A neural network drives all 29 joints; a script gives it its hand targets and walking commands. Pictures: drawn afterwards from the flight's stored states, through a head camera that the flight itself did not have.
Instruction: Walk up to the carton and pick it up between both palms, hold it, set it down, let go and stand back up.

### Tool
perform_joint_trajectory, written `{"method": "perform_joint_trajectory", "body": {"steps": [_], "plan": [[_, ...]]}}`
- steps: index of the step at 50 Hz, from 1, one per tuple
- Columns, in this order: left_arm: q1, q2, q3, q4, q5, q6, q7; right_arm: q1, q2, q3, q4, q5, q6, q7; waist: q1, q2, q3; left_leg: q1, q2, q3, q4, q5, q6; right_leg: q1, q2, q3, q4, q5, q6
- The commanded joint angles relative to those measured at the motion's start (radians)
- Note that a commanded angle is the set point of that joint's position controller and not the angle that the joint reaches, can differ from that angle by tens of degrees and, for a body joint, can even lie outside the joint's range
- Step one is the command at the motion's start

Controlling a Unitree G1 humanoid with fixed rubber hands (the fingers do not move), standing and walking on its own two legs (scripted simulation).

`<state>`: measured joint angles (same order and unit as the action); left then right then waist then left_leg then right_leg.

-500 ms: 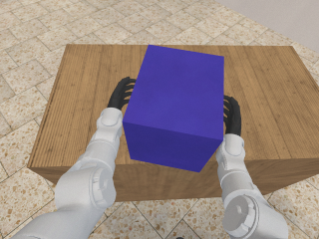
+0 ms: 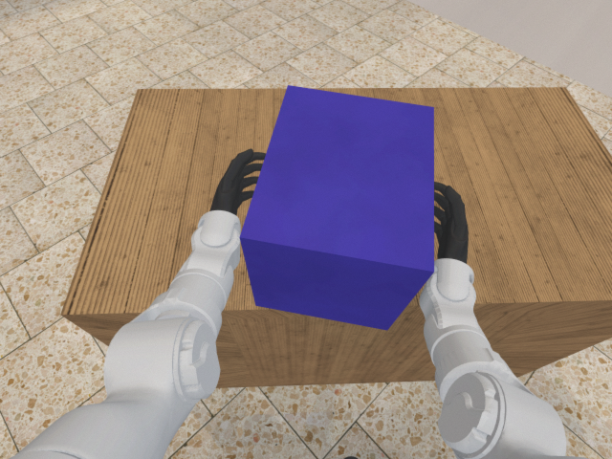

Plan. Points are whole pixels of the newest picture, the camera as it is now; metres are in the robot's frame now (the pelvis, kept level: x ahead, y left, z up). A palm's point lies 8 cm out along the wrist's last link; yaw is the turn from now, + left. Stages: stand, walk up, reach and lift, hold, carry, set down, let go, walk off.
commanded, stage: reach and lift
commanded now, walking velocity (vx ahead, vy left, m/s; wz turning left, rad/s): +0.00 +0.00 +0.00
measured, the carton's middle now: (339, 212) +0.45 -0.05 +0.00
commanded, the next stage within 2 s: none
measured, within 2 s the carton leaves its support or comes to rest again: leaves its support in 0.20 s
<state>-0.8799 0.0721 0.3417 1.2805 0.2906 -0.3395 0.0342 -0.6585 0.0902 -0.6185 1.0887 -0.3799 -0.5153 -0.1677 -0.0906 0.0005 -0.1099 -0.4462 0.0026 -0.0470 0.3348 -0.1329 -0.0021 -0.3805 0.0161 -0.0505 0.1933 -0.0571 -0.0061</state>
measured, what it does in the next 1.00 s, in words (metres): stands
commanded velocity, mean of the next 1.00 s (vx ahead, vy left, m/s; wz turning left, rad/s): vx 0.00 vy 0.00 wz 0.00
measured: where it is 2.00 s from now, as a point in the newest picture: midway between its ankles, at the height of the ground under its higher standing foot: outside the picture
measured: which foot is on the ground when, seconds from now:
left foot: down 0.00-1.00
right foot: down 0.00-1.00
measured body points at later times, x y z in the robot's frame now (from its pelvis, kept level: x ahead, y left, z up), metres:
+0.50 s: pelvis +0.00 +0.01 +0.00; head +0.02 +0.02 +0.45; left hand +0.44 +0.09 +0.08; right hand +0.37 -0.21 +0.08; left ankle +0.00 +0.11 -0.75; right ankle +0.00 -0.12 -0.75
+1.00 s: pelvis +0.00 +0.01 +0.00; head -0.03 +0.03 +0.45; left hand +0.41 +0.12 +0.14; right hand +0.37 -0.19 +0.14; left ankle +0.00 +0.11 -0.75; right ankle +0.00 -0.12 -0.75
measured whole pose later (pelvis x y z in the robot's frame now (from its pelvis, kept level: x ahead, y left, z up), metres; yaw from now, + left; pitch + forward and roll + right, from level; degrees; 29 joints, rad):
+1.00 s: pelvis +0.00 +0.01 +0.00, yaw +0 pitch -2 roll -1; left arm -0.66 0.00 0.22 0.59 0.20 0.31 0.06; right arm -0.60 -0.05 -0.13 0.67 0.10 0.10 -0.17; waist -0.11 -0.04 -0.04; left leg -0.13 -0.01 -0.03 0.35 -0.18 0.01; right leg -0.09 0.00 -0.04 0.25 -0.13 0.01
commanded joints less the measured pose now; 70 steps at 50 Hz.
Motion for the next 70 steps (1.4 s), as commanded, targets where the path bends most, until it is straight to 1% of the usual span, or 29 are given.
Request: {"method": "perform_joint_trajectory", "body": {"steps": [1,9,13,14,19,20,22,25,26,30,32,37,38,41,42,44,45,46,47,49,51,52,54,56,60,63,66,68,70], "plan": [[-0.510,-0.631,-0.262,-0.088,0.039,-0.060,-0.132,-0.644,0.501,0.392,-0.111,-0.083,-0.044,0.135,-0.067,0.032,-0.705,0.255,-0.017,0.108,0.022,0.283,-0.070,0.395,0.000,-0.059,0.118,0.476,0.012],[-0.591,-0.684,-0.365,-0.149,-0.067,-0.083,-0.107,-0.740,0.593,0.605,-0.215,0.050,0.020,0.150,-0.009,0.066,-0.810,0.198,-0.023,0.077,0.030,0.270,-0.060,0.434,-0.003,-0.009,0.155,0.488,0.003],[-0.676,-0.674,-0.404,-0.195,-0.119,-0.083,-0.112,-0.778,0.607,0.632,-0.244,0.114,0.069,0.142,-0.043,0.052,-0.790,0.161,-0.029,0.075,0.021,0.203,-0.046,0.417,-0.013,-0.001,0.161,0.461,0.023],[-0.660,-0.691,-0.397,-0.223,-0.129,-0.082,-0.105,-0.777,0.632,0.698,-0.274,0.150,0.093,0.152,-0.015,0.031,-0.787,0.172,-0.029,0.080,0.018,0.210,-0.029,0.454,-0.024,0.022,0.170,0.489,0.024],[-0.595,-0.718,-0.441,-0.248,-0.154,-0.026,-0.100,-0.728,0.612,0.774,-0.301,0.212,0.180,0.154,-0.022,0.046,-0.741,0.239,-0.027,0.049,-0.001,0.202,-0.033,0.404,-0.010,0.025,0.150,0.393,0.017],[-0.560,-0.740,-0.469,-0.269,-0.160,-0.007,-0.099,-0.699,0.599,0.751,-0.295,0.247,0.201,0.150,-0.049,0.061,-0.690,0.297,-0.022,0.042,-0.005,0.210,-0.041,0.380,-0.003,0.023,0.133,0.362,0.018],[-0.547,-0.737,-0.447,-0.241,-0.148,0.045,-0.101,-0.744,0.579,0.815,-0.349,0.284,0.249,0.152,-0.017,0.025,-0.630,0.308,-0.024,0.040,-0.010,0.196,-0.022,0.397,-0.007,0.034,0.121,0.318,0.011],[-0.624,-0.780,-0.524,-0.414,-0.209,0.086,-0.090,-0.772,0.589,0.832,-0.442,0.351,0.308,0.158,-0.033,0.004,-0.637,0.340,-0.020,0.027,-0.013,0.192,-0.023,0.361,0.010,0.029,0.112,0.236,0.007],[-0.658,-0.797,-0.558,-0.457,-0.213,0.111,-0.089,-0.794,0.589,0.841,-0.459,0.376,0.327,0.150,-0.069,0.023,-0.613,0.357,-0.020,0.018,-0.010,0.209,-0.035,0.371,0.012,0.025,0.115,0.251,0.007],[-0.596,-0.801,-0.566,-0.535,-0.217,0.211,-0.082,-0.813,0.574,0.889,-0.576,0.425,0.401,0.154,-0.018,0.008,-0.574,0.392,-0.015,0.012,0.006,0.263,-0.035,0.329,0.028,0.023,0.087,0.181,0.000],[-0.585,-0.780,-0.569,-0.663,-0.208,0.241,-0.079,-0.793,0.590,0.941,-0.621,0.469,0.437,0.156,0.008,-0.011,-0.591,0.401,-0.026,0.016,0.014,0.331,-0.028,0.415,0.022,0.039,0.111,0.297,0.012],[-0.538,-0.758,-0.509,-0.707,-0.171,0.380,-0.114,-0.702,0.489,0.845,-0.540,0.449,0.509,0.139,-0.049,0.033,-0.407,0.392,-0.028,0.014,-0.007,0.291,-0.055,0.424,0.022,0.022,0.093,0.229,0.002],[-0.516,-0.753,-0.501,-0.738,-0.164,0.407,-0.113,-0.687,0.475,0.868,-0.557,0.473,0.519,0.146,-0.024,0.004,-0.435,0.439,-0.024,0.013,0.003,0.320,-0.049,0.445,0.029,0.022,0.096,0.237,0.003],[-0.512,-0.762,-0.513,-0.800,-0.164,0.461,-0.136,-0.728,0.461,0.849,-0.653,0.471,0.512,0.135,-0.054,0.016,-0.510,0.484,-0.042,0.028,0.025,0.374,-0.063,0.469,0.030,0.017,0.097,0.336,0.010],[-0.504,-0.733,-0.478,-0.773,-0.139,0.488,-0.141,-0.731,0.468,0.874,-0.634,0.480,0.527,0.134,-0.012,0.026,-0.434,0.456,-0.043,0.031,0.006,0.307,-0.053,0.458,0.024,0.023,0.094,0.274,0.013],[-0.485,-0.765,-0.536,-0.844,-0.161,0.519,-0.140,-0.773,0.452,0.885,-0.752,0.496,0.521,0.138,-0.024,0.028,-0.510,0.501,-0.036,0.023,0.020,0.357,-0.059,0.484,0.039,0.011,0.105,0.302,0.016],[-0.483,-0.769,-0.554,-0.892,-0.161,0.527,-0.130,-0.746,0.442,0.892,-0.724,0.501,0.529,0.141,-0.022,0.079,-0.517,0.514,-0.036,0.015,0.032,0.401,-0.075,0.480,0.047,0.006,0.112,0.323,0.009],[-0.471,-0.727,-0.497,-0.841,-0.140,0.563,-0.135,-0.743,0.421,0.872,-0.656,0.496,0.552,0.143,-0.004,0.050,-0.370,0.489,-0.034,0.022,0.002,0.329,-0.066,0.449,0.041,0.001,0.087,0.217,0.017],[-0.459,-0.753,-0.538,-0.955,-0.158,0.571,-0.133,-0.704,0.419,0.867,-0.714,0.512,0.545,0.145,-0.043,0.069,-0.448,0.554,-0.027,0.008,0.027,0.422,-0.085,0.454,0.052,-0.010,0.107,0.282,0.007],[-0.413,-0.768,-0.566,-0.990,-0.161,0.603,-0.132,-0.687,0.416,0.887,-0.738,0.529,0.558,0.143,-0.047,0.083,-0.443,0.551,-0.030,0.009,0.028,0.444,-0.086,0.483,0.049,-0.002,0.103,0.295,0.019],[-0.479,-0.692,-0.446,-0.917,-0.119,0.624,-0.154,-0.747,0.421,0.854,-0.696,0.510,0.572,0.141,0.003,-0.008,-0.317,0.463,-0.051,0.037,-0.014,0.241,-0.045,0.516,0.031,0.008,0.089,0.227,0.029],[-0.433,-0.682,-0.469,-0.931,-0.135,0.640,-0.160,-0.761,0.403,0.846,-0.774,0.496,0.571,0.139,-0.015,-0.012,-0.359,0.459,-0.049,0.031,-0.016,0.257,-0.043,0.527,0.033,-0.006,0.103,0.255,0.038],[-0.405,-0.715,-0.464,-0.922,-0.141,0.665,-0.153,-0.822,0.425,0.896,-0.830,0.517,0.565,0.151,0.039,-0.025,-0.385,0.450,-0.041,0.042,-0.029,0.221,-0.026,0.529,0.028,-0.002,0.103,0.218,0.032],[-0.423,-0.738,-0.541,-0.989,-0.190,0.665,-0.144,-0.823,0.444,0.929,-0.908,0.529,0.568,0.141,0.012,-0.034,-0.503,0.471,-0.048,0.033,0.011,0.299,-0.036,0.542,0.041,-0.005,0.131,0.336,0.044],[-0.422,-0.664,-0.452,-0.949,-0.128,0.706,-0.174,-0.726,0.409,0.820,-0.735,0.485,0.616,0.130,-0.024,-0.015,-0.292,0.473,-0.050,0.049,-0.042,0.139,-0.019,0.496,0.031,-0.004,0.087,0.142,0.037],[-0.439,-0.670,-0.453,-0.949,-0.125,0.740,-0.180,-0.773,0.399,0.824,-0.744,0.483,0.618,0.143,-0.004,-0.027,-0.257,0.438,-0.049,0.052,-0.068,0.052,-0.007,0.473,0.019,-0.024,0.070,0.029,0.033],[-0.436,-0.709,-0.528,-1.060,-0.160,0.757,-0.160,-0.793,0.426,0.882,-0.829,0.528,0.613,0.148,-0.003,0.020,-0.366,0.499,-0.048,0.048,-0.034,0.169,-0.023,0.501,0.032,-0.025,0.093,0.120,0.036],[-0.422,-0.717,-0.536,-1.029,-0.164,0.782,-0.168,-0.825,0.421,0.881,-0.874,0.524,0.617,0.141,-0.017,0.016,-0.362,0.478,-0.047,0.046,-0.042,0.139,-0.015,0.502,0.035,-0.022,0.083,0.090,0.029],[-0.382,-0.675,-0.500,-0.987,-0.140,0.806,-0.168,-0.825,0.416,0.895,-0.841,0.530,0.640,0.141,0.012,-0.002,-0.304,0.440,-0.054,0.060,-0.054,0.066,0.002,0.495,0.026,-0.012,0.067,0.037,0.035]]}}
